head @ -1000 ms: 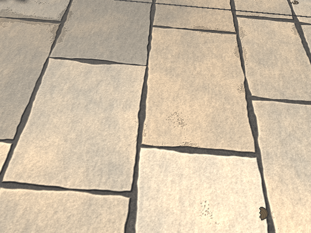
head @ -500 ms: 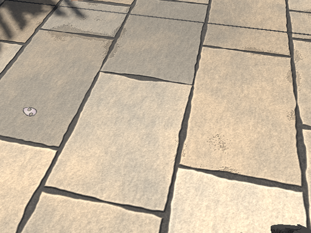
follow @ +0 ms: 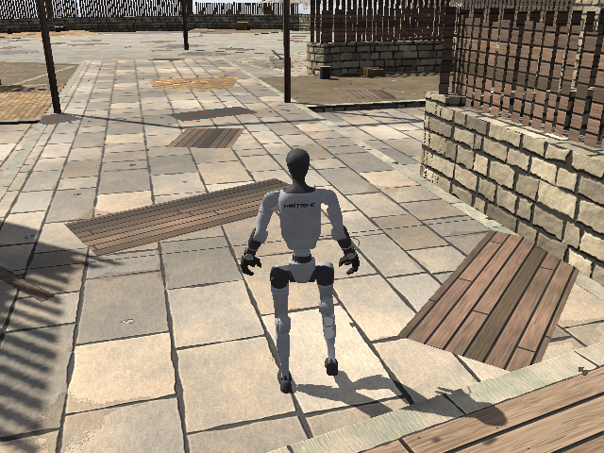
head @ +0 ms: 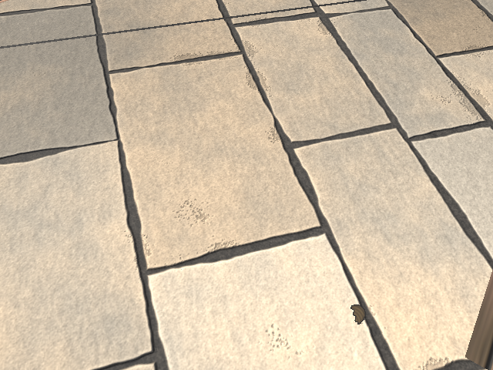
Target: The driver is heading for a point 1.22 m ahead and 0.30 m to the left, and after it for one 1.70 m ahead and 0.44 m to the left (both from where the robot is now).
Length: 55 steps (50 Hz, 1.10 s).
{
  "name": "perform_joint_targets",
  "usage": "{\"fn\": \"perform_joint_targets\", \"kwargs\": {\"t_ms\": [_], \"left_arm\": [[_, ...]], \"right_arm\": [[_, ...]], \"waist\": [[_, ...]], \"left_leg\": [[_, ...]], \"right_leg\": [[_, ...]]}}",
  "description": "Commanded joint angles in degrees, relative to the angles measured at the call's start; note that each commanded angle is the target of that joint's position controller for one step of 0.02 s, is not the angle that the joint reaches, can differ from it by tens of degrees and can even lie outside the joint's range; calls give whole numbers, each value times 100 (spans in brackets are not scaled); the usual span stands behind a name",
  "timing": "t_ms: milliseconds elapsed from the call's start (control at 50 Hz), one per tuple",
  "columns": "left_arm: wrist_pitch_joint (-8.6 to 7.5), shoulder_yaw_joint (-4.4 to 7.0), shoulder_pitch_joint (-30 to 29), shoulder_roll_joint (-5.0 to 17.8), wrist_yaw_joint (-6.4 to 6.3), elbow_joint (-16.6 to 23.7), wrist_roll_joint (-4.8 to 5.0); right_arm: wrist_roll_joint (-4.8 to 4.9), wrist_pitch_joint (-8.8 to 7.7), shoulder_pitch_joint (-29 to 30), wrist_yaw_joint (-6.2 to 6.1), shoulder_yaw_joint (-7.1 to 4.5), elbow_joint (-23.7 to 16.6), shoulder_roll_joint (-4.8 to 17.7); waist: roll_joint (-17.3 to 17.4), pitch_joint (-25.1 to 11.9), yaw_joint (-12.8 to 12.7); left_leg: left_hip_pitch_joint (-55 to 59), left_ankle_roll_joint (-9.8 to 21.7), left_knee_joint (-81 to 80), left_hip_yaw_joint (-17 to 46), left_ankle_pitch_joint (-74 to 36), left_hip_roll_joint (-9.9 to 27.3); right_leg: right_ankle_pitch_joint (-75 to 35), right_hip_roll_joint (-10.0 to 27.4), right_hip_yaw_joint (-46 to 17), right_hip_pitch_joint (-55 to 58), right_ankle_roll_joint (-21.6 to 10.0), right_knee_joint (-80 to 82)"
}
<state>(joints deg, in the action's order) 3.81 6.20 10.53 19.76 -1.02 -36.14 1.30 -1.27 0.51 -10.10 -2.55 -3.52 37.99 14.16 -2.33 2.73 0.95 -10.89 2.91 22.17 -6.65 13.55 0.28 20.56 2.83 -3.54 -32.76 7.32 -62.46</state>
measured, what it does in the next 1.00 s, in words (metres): walks ahead, turning left: right foot, then left foot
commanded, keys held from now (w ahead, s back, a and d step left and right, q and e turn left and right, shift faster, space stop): q+shift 0.12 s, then w+q+shift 0.56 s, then w+e+shift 0.32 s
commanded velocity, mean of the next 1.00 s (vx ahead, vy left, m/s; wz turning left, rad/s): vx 0.65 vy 0.00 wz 0.33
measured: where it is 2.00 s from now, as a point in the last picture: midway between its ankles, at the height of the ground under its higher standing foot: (111, 140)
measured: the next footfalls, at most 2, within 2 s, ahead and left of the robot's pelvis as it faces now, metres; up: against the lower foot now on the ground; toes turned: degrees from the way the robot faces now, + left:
right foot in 0.16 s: +0.05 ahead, -0.17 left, +0.00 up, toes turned +3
left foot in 0.62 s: +0.30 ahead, +0.21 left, +0.00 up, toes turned +29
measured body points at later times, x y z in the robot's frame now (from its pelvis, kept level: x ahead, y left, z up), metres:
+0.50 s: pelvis +0.12 +0.00 -0.01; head +0.13 +0.02 +0.44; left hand +0.07 +0.29 -0.14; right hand +0.34 -0.23 -0.10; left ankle +0.20 +0.16 -0.68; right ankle +0.01 -0.17 -0.74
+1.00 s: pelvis +0.44 +0.24 -0.02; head +0.45 +0.26 +0.43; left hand +0.47 +0.53 -0.14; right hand +0.54 +0.00 -0.14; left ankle +0.27 +0.19 -0.74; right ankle +0.70 +0.23 -0.67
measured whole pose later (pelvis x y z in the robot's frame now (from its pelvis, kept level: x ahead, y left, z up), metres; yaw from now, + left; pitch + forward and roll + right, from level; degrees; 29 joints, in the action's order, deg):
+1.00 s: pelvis +0.44 +0.24 -0.02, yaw +24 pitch +1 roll +0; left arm -1.5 0.9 9.5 16.0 3.7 -44.7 -0.2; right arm -1.0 -6.4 -25.4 0.8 -1.2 48.3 14.7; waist -1.6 2.0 2.0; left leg 12.3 7.0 6.3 -6.1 19.8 -7.8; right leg -5.1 2.1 3.2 -47.2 -4.6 -47.4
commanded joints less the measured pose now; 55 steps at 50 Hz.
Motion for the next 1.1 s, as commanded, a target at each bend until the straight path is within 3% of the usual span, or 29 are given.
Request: {"fn": "perform_joint_targets", "kwargs": {"t_ms": [20,100,140,160,180,200,220,240,280,340,360,420,540,580,600,620,640,660,680,720,740,780,840,900,920,980,1020,1060,1100], "left_arm": [[-123,-91,-493,103,20,652,-102],[-135,-184,-234,-81,-44,365,-172],[-164,-114,49,132,-37,233,-138],[-183,-36,281,416,-68,228,-85],[-196,45,1021,735,-107,159,-64],[-205,223,1328,1227,-79,-68,-74],[-402,182,1295,1004,-38,-11,-127],[-584,73,911,697,-37,-28,-126],[-806,-52,403,259,-24,-24,-37],[-948,-58,332,134,-39,-80,-132],[-876,-62,647,336,14,-280,-500],[-929,-18,636,395,39,-371,-424],[-900,49,901,666,8,-715,-454],[-823,76,956,890,24,-796,-419],[-744,101,941,1058,54,-820,-404],[-675,94,734,1146,93,-723,-307],[-708,-74,837,654,156,-519,-313],[-836,-249,565,-31,242,65,-347],[-905,-245,-190,362,236,274,-456],[-960,-317,210,288,191,-63,-323],[-896,-353,371,191,201,-198,-396],[-675,-378,740,164,287,-467,-379],[-484,-396,184,64,379,-501,-221],[-520,-391,-381,28,389,-503,-85],[-571,-425,-523,-58,420,-410,-80],[-666,-512,-813,-123,505,-399,-164],[-659,-528,-426,-60,533,-548,-150],[-563,-434,475,275,465,-821,-151],[-490,-180,2660,813,375,-1445,-160]], "right_arm": [[64,-32,-128,82,-315,-227,1169],[218,-139,125,317,-142,-28,855],[372,-162,-47,348,-156,115,1003],[348,-208,-187,368,-129,129,975],[199,-253,53,418,24,-17,560],[361,-304,50,412,33,-214,474],[460,-327,489,368,-90,-318,946],[492,-305,433,351,-184,-333,1056],[356,-261,30,326,-233,-156,988],[336,-234,-70,340,-182,-156,697],[-296,-42,160,607,-185,-176,767],[-78,103,336,862,-185,-296,687],[-64,123,1038,921,-53,-530,660],[-11,114,701,800,-86,-458,781],[62,74,-114,698,-163,-250,918],[72,-2,-1444,609,-290,142,1112],[1,-13,-2170,508,-505,474,1773],[99,17,-1739,479,-637,348,2516],[96,3,-1618,502,-584,163,2286],[-70,-106,-1559,368,-425,385,1734],[-60,-199,-1120,344,-311,346,1419],[-31,-393,-822,355,-145,286,1030],[3,-598,-1204,387,-114,492,992],[8,-678,-1501,400,-53,676,886],[27,-723,-1543,385,-12,680,871],[31,-806,-1489,293,127,810,659],[23,-857,-1322,173,115,839,871],[-33,-762,-1059,-13,1,809,1238],[-164,-538,-351,-120,-106,615,1488]], "waist": [[802,-608,162],[1070,-661,-101],[1063,-699,-280],[905,-961,-291],[26,-1353,-567],[-1271,-1040,-701],[-995,-464,-980],[-1087,-67,-711],[-927,122,-364],[-567,135,-240],[-14,113,-243],[-494,405,-157],[-401,741,-265],[-416,334,-39],[-395,-213,386],[-147,-942,1077],[938,-1335,1181],[2575,-1602,588],[1274,-1456,785],[393,-615,323],[206,-435,26],[478,-306,-220],[361,356,-29],[317,598,215],[525,628,190],[382,540,107],[569,128,-181],[929,-463,-744],[957,-1140,-1875]], "left_leg": [[1105,1235,-442,1239,-2718,1611],[433,1024,-177,1065,-2853,1223],[28,705,42,1164,-2067,1066],[-581,453,184,1267,-866,926],[-1659,119,1311,955,1133,448],[-3052,-159,2472,213,2357,-50],[-3668,-180,3761,776,2268,311],[-4046,-124,4276,984,1775,428],[-4159,-203,4461,1175,920,598],[-4056,-391,4752,1104,-79,710],[-3730,-378,4732,799,-144,543],[-3762,-348,4313,862,-608,708],[-3168,316,2691,35,-95,710],[-2233,656,2460,-454,675,150],[-1275,803,2508,-662,1067,-334],[459,951,2052,-580,751,-712],[2173,1077,1332,766,1791,-284],[2776,1618,-500,4466,3838,1043],[2704,1515,-940,5113,3222,1290],[1514,1181,-698,3877,1729,1345],[760,953,-633,3190,1478,1011],[-37,769,-924,2589,1210,806],[2,457,-1585,1862,306,776],[575,-45,-1768,613,-1506,400],[553,-117,-1794,381,-2261,496],[890,-288,-1984,-246,-4170,480],[1361,-447,-1632,-511,-6534,599],[1922,-538,-482,-571,-8537,838],[1446,-540,2476,-478,-8967,947]], "right_leg": [[335,-17,-25,-238,-35,731],[-90,-232,292,1576,-258,2930],[-1235,-434,500,2695,-512,4476],[-1174,-136,232,3625,-684,4103],[-1194,926,-803,4635,-1110,3928],[1490,1977,-2030,4368,-2041,4638],[2834,2116,-2721,3870,-2317,5252],[2788,1961,-2471,3658,-2053,5361],[1917,1662,-1606,3484,-1683,5499],[616,1485,-484,3258,-1495,5689],[503,1451,-59,2925,-1420,5764],[299,1465,623,2767,-1258,5887],[-452,1571,1671,3344,-1150,5881],[-3702,1510,2032,3640,-1127,4793],[-5599,1515,2132,3635,-1161,3471],[-6205,1409,2172,2945,-1088,1626],[-3753,941,2062,1088,-827,-464],[775,-253,1178,-967,-504,-2132],[381,-120,68,-1515,-585,-2466],[-326,461,207,-1263,-816,-1938],[-534,655,135,-771,-878,-1491],[-883,816,93,-202,-873,-1176],[-1486,734,158,-938,-866,-584],[-2055,68,158,-1325,-1034,276],[-2332,12,267,-1240,-1084,739],[-2934,-240,1044,-694,-1274,1771],[-3148,-599,1428,150,-1409,2252],[-2702,-970,1586,1092,-1513,2252],[-1984,-1039,1223,2914,-1896,2374]]}}
Velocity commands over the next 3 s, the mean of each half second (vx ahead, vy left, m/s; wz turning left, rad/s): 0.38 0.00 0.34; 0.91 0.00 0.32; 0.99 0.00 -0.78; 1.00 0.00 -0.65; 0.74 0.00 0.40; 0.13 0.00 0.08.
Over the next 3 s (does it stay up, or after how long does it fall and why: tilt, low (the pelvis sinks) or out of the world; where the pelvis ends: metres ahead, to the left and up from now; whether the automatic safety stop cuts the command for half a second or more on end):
stays up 1.85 0.26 -0.01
